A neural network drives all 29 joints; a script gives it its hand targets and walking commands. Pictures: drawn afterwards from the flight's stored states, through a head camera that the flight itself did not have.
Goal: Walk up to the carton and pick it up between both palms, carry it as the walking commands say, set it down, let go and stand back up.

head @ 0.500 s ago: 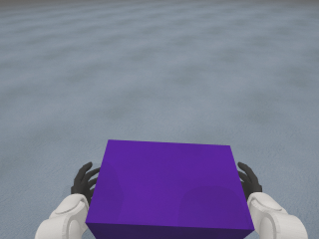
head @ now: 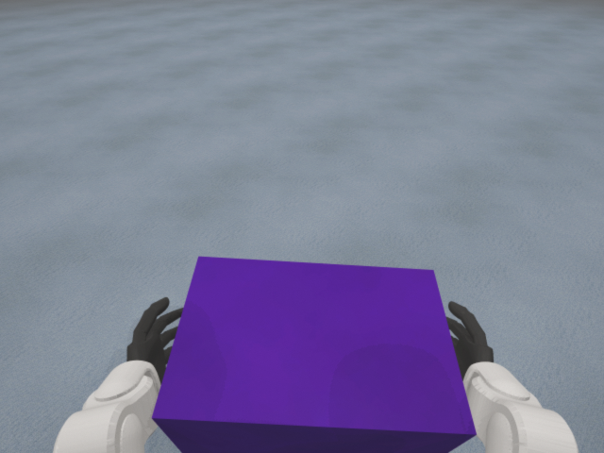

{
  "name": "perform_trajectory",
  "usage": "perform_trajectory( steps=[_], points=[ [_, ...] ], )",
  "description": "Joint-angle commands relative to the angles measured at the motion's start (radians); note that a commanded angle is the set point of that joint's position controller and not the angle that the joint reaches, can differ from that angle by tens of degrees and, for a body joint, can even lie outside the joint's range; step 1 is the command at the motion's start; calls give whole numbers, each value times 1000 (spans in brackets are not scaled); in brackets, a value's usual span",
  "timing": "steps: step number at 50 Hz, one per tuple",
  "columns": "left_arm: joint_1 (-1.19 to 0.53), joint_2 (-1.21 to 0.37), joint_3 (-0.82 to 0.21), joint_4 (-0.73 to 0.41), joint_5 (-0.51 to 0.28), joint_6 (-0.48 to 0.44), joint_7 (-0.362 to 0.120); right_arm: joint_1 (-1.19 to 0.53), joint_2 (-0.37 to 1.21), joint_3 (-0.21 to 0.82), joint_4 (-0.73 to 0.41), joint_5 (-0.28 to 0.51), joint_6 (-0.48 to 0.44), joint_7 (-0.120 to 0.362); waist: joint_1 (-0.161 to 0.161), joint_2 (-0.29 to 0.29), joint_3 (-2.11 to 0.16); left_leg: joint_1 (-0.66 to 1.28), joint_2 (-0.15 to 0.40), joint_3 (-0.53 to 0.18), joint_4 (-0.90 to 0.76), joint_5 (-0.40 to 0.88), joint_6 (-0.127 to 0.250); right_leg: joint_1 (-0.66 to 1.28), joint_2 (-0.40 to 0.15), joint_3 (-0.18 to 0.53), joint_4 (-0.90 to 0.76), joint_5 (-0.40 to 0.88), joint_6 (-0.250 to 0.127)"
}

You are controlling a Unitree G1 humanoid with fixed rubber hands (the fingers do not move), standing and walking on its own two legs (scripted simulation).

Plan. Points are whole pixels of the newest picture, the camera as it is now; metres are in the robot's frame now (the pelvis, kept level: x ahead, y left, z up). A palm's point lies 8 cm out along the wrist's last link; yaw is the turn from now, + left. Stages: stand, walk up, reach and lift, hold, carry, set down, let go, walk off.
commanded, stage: carry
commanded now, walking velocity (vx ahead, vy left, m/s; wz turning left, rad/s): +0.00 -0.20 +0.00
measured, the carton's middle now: (307, 381) +0.24 +0.00 +0.03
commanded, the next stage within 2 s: none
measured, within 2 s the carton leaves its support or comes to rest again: neither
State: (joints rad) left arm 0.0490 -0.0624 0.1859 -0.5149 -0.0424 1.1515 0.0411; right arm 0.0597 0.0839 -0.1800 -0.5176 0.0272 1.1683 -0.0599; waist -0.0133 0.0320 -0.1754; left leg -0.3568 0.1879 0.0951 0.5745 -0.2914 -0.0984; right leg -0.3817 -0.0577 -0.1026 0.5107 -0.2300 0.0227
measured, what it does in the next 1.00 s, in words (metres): steps to the right: left foot, then right foot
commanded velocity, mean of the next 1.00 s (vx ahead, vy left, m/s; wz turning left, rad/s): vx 0.00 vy -0.20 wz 0.00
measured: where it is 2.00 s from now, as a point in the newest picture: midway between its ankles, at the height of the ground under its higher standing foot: outside the picture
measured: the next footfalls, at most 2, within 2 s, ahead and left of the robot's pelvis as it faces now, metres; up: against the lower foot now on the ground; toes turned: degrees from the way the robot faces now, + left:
left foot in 0.26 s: +0.01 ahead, +0.06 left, +0.00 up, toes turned +9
right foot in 0.48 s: +0.04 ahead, -0.25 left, +0.00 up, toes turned -7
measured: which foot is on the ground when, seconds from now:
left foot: down 0.00-0.02, up 0.04-0.24, down 0.26-0.50, up 0.52-0.78, down 0.80-1.00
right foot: down 0.00-0.26, up 0.28-0.46, down 0.48-0.80, up 0.82-1.00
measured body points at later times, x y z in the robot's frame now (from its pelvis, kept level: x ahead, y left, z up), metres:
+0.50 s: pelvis -0.03 -0.12 +0.00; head -0.05 -0.13 +0.45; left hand +0.21 +0.06 +0.09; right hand +0.21 -0.31 +0.08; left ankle -0.03 +0.05 -0.73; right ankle +0.00 -0.24 -0.73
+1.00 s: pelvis -0.05 -0.23 +0.01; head -0.07 -0.23 +0.46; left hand +0.18 -0.04 +0.09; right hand +0.18 -0.41 +0.08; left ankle -0.06 -0.09 -0.73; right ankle -0.04 -0.37 -0.70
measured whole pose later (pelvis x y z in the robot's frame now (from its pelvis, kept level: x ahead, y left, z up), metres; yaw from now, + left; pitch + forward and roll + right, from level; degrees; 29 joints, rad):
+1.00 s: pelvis -0.05 -0.23 +0.01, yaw +0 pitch +5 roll -1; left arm 0.08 -0.07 0.18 -0.55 -0.04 1.15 0.04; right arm 0.09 0.10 -0.18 -0.54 0.02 1.16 -0.04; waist 0.00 0.01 -0.14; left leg -0.33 0.14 0.13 0.52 -0.26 -0.05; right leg -0.49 -0.06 -0.07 0.77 -0.34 0.02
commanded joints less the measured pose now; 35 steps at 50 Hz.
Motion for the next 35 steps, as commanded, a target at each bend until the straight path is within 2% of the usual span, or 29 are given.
perform_trajectory(
  steps=[1, 2, 3, 4, 5, 7, 10, 11, 12, 13, 14, 15, 16, 17, 18, 19, 21, 23, 24, 25, 26, 27, 28, 30, 32, 35],
  points=[
    [-303, -663, -746, -71, -166, 14, -71, -358, 623, 762, -140, 206, -3, 92, 2, -143, -139, -145, -15, 33, 122, 19, 33, 265, -202, 228, -136, 317, -84],
    [-321, -683, -744, -85, -170, 4, -70, -395, 638, 782, -157, 223, -1, 102, 3, -254, -140, -174, -49, 27, 160, -144, 24, 239, -229, 276, -111, 431, -155],
    [-325, -704, -753, -109, -176, 0, -72, -418, 669, 799, -163, 242, -3, 110, 15, -270, -142, -194, -74, 25, 298, -245, 31, 223, -241, 271, -108, 485, -194],
    [-334, -720, -766, -126, -179, -5, -74, -441, 695, 816, -162, 258, -9, 117, 21, -251, -151, -202, -86, 2, 409, -301, 47, 203, -250, 251, -101, 498, -220],
    [-336, -724, -770, -129, -177, -8, -76, -450, 705, 822, -153, 262, -15, 122, 22, -225, -157, -199, -88, -18, 446, -294, 64, 174, -238, 218, -98, 437, -227],
    [-324, -733, -773, -129, -171, -13, -78, -439, 711, 824, -144, 255, -24, 124, 19, -197, -161, -191, -102, -3, 407, -247, 81, 159, -203, 167, -87, 369, -215],
    [-328, -718, -786, -145, -175, -16, -81, -410, 690, 811, -144, 232, -29, 114, 11, -185, -176, -56, -127, 44, 126, -97, 103, 113, -157, 138, -73, 279, -187],
    [-324, -709, -792, -143, -179, -14, -81, -397, 679, 804, -143, 225, -28, 109, 5, -176, -180, 24, -123, 54, -3, -3, 108, 78, -146, 134, -63, 243, -172],
    [-321, -693, -794, -135, -181, -10, -79, -388, 663, 791, -135, 216, -28, 105, 0, -138, -172, 124, -85, 11, -115, 57, 118, 3, -118, 113, -18, 206, -135],
    [-325, -676, -792, -127, -180, -4, -76, -363, 633, 769, -117, 202, -25, 100, -11, -18, -161, 253, 55, -159, -211, 58, 145, -147, -70, 73, 101, 109, -82],
    [-338, -680, -814, -140, -187, 6, -80, -333, 624, 750, -86, 187, -28, 98, -17, 233, -116, 250, 277, -412, -268, 195, 235, -299, 7, 15, 245, -139, -16],
    [-381, -686, -828, -154, -196, 7, -84, -340, 636, 749, -87, 187, -28, 99, -15, 248, -81, 178, 348, -468, -295, 233, 309, -312, -14, 85, 407, -226, -8],
    [-398, -698, -830, -153, -201, 7, -87, -358, 643, 751, -105, 186, -29, 98, -13, 160, -55, 118, 320, -401, -306, 169, 304, -288, -38, 121, 470, -191, -11],
    [-393, -719, -827, -139, -207, 7, -93, -385, 654, 757, -122, 190, -33, 99, -8, 110, -34, 72, 276, -310, -308, 105, 259, -255, -55, 124, 447, -162, -14],
    [-390, -729, -827, -139, -212, 4, -97, -407, 666, 768, -139, 198, -36, 100, -2, 120, -22, 41, 224, -227, -295, 97, 210, -211, -58, 108, 373, -134, -13],
    [-380, -729, -823, -133, -212, 1, -96, -416, 665, 769, -149, 201, -36, 100, 3, 147, -24, 29, 174, -158, -269, 131, 175, -155, -30, 66, 304, -116, -9],
    [-359, -714, -812, -129, -203, -3, -88, -404, 650, 771, -164, 210, -32, 100, 5, 172, -52, 51, 135, -107, -215, 240, 159, -71, 25, -8, 170, -104, -2],
    [-315, -693, -796, -109, -193, 4, -80, -362, 630, 765, -155, 204, -22, 95, 12, 153, -96, 63, 101, -69, -129, 276, 142, 43, 50, -59, -6, -66, -3],
    [-301, -680, -786, -104, -190, 8, -79, -342, 617, 762, -150, 198, -17, 93, 10, 123, -110, 38, 82, -55, -90, 254, 119, 110, 25, -43, -85, -26, -9],
    [-294, -664, -774, -99, -184, 13, -80, -326, 610, 763, -142, 192, -13, 92, 4, 28, -115, -32, 54, -16, 9, 165, 81, 193, -67, 54, -161, 67, -21],
    [-296, -653, -756, -86, -174, 8, -83, -343, 613, 778, -165, 195, -8, 92, 1, -209, -107, -179, -32, 41, 119, -48, 33, 233, -222, 271, -161, 260, -99],
    [-307, -673, -757, -102, -178, 4, -81, -379, 625, 795, -173, 210, -3, 98, 11, -289, -112, -194, -64, 31, 237, -195, 31, 203, -251, 312, -165, 329, -176],
    [-313, -695, -768, -129, -183, 1, -82, -406, 657, 813, -180, 234, -5, 105, 23, -280, -123, -217, -85, 13, 404, -292, 42, 195, -263, 296, -156, 381, -220],
    [-323, -710, -777, -144, -180, -4, -82, -443, 693, 831, -166, 254, -12, 119, 26, -195, -136, -219, -95, -25, 528, -275, 64, 152, -234, 211, -130, 332, -233],
    [-318, -714, -778, -152, -174, -8, -82, -428, 703, 830, -155, 250, -19, 121, 23, -171, -145, -226, -106, 0, 482, -236, 69, 175, -200, 166, -114, 321, -218],
    [-319, -700, -786, -167, -175, -8, -83, -413, 683, 823, -161, 233, -22, 109, 26, -183, -163, -145, -121, 30, 281, -205, 95, 164, -187, 176, -132, 263, -215]
  ],
)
